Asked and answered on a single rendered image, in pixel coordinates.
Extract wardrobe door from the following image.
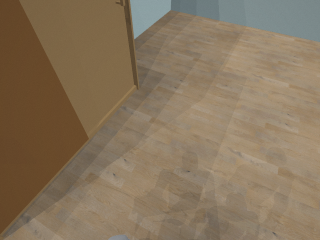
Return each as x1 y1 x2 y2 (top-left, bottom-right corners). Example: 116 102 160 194
19 0 134 134
0 0 89 234

